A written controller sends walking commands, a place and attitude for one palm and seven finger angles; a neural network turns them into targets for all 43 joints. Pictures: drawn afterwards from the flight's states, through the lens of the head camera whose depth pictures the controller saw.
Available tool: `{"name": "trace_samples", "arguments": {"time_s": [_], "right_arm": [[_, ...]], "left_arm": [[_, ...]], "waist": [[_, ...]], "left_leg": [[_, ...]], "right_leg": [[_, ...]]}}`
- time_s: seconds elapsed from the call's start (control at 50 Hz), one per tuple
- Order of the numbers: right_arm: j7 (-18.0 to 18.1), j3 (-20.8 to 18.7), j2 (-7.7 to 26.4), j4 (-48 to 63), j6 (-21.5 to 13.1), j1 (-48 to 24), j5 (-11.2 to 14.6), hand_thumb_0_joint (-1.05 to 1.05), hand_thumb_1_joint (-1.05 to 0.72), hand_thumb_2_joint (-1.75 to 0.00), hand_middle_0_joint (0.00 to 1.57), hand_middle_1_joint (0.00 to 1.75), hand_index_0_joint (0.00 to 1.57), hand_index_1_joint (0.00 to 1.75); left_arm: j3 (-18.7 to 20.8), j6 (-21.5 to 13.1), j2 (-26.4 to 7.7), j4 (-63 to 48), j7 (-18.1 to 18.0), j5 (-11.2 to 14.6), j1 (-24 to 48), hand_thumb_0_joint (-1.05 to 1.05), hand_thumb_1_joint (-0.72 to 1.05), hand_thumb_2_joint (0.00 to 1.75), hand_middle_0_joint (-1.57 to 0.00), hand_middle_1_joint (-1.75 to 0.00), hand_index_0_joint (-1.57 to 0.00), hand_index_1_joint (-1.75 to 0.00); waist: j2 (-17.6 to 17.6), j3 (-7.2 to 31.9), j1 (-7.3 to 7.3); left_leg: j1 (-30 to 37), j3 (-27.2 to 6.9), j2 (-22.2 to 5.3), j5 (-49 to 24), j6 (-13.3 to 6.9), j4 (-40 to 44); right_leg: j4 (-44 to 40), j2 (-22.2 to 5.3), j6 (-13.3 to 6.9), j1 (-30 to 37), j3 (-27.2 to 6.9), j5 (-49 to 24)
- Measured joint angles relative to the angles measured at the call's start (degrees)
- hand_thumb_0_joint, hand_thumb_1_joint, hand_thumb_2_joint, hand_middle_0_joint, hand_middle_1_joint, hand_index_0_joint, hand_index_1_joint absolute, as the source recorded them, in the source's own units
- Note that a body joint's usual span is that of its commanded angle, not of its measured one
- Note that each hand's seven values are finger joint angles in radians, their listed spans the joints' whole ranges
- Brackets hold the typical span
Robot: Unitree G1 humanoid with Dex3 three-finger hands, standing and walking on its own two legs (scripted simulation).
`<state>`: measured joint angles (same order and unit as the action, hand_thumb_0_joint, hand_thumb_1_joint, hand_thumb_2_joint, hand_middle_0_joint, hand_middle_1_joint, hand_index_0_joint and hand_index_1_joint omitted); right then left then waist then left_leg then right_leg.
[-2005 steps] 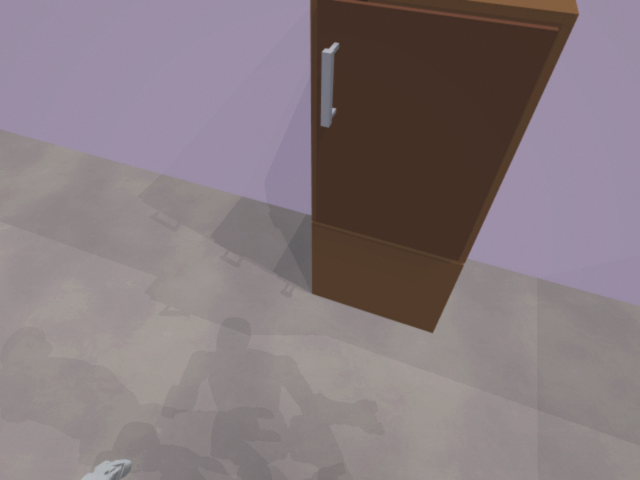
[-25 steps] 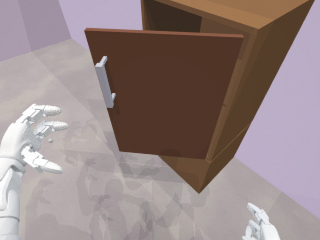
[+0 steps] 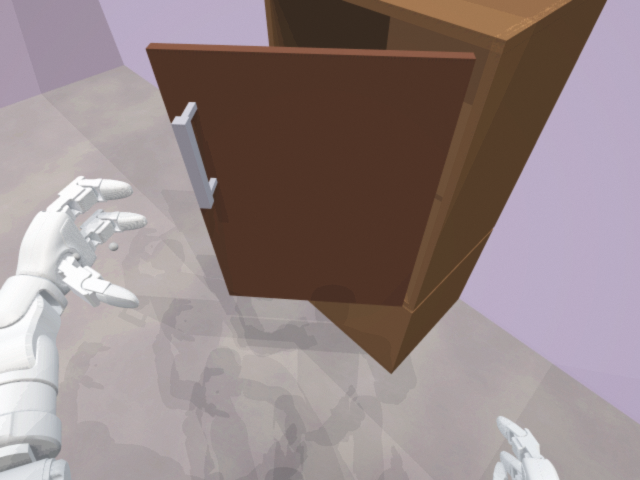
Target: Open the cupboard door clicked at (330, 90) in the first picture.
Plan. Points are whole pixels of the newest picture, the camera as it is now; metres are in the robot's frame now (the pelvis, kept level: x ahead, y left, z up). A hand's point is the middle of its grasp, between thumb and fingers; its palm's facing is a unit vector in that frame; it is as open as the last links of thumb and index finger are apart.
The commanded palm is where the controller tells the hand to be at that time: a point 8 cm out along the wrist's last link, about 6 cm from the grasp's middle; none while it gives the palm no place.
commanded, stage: move the hooked fingers beside the handle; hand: left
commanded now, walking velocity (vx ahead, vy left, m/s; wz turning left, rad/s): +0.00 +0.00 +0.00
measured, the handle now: (198, 158) +0.54 +0.21 +0.11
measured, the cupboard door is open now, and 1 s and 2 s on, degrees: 41 41 41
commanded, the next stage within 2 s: none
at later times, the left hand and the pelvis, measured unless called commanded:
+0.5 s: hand (132, 212) +0.40 +0.26 +0.13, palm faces -0.04 -1.00 -0.01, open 14.0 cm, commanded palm +0.38 +0.32 +0.12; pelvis +0.00 +0.01 +0.00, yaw +0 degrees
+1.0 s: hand (139, 188) +0.46 +0.27 +0.12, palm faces -0.06 -1.00 +0.00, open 14.0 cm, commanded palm +0.44 +0.33 +0.11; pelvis +0.01 +0.02 -0.01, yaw -1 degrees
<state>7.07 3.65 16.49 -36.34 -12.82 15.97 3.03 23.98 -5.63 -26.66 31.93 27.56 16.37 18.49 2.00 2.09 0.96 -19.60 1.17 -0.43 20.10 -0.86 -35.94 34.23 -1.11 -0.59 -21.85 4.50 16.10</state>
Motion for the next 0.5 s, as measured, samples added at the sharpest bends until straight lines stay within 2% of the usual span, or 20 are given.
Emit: {"name": "trace_samples", "arguments": {"time_s": [0.1,0.24,0.38,0.5], "right_arm": [[-0.77,-0.48,0.28,0.28,0.94,1.83,0.01,0.01,-0.90,-0.90,0.20,0.30,0.20,0.30],[-1.18,-0.84,0.72,0.12,2.40,3.20,-0.11,0.01,-0.90,-0.90,0.20,0.30,0.20,0.30],[-0.72,-0.81,0.84,-0.94,3.03,3.34,-0.14,0.01,-0.90,-0.90,0.20,0.30,0.20,0.30],[-1.12,-0.62,0.91,-0.87,4.23,3.22,-0.23,0.01,-0.90,-0.90,0.20,0.30,0.20,0.30]], "left_arm": [[1.02,-0.18,-0.65,2.37,-0.39,-0.33,1.05,-0.02,-0.50,0.30,-0.30,-1.20,-0.30,-1.20],[2.28,-1.02,-1.60,5.63,-0.37,-0.97,2.11,-0.02,-0.50,0.30,-0.30,-1.20,-0.30,-1.20],[0.51,-3.44,-3.13,11.38,0.11,-2.42,9.22,-0.02,-0.51,0.29,-0.30,-1.20,-0.30,-1.20],[-0.02,-3.77,-3.91,17.71,0.99,-2.56,14.31,-0.02,-0.51,0.29,-0.30,-1.20,-0.30,-1.20]], "waist": [[-0.08,0.74,0.74],[-0.27,0.61,0.96],[-0.71,0.03,1.11],[-0.66,1.28,2.33]], "left_leg": [[-0.43,0.60,-0.15,0.23,-0.03,0.06],[-1.51,0.81,-0.22,0.38,-0.17,-0.36],[-3.74,-0.12,-0.11,0.54,-0.25,-1.75],[-5.21,0.35,0.05,0.74,-0.52,-2.10]], "right_leg": [[0.16,0.17,0.04,-0.78,-0.61,0.12],[0.42,0.24,0.15,-1.86,-0.83,0.10],[0.79,0.08,0.17,-3.26,0.08,0.02],[1.24,-0.08,0.45,-4.94,-0.41,0.09]]}}
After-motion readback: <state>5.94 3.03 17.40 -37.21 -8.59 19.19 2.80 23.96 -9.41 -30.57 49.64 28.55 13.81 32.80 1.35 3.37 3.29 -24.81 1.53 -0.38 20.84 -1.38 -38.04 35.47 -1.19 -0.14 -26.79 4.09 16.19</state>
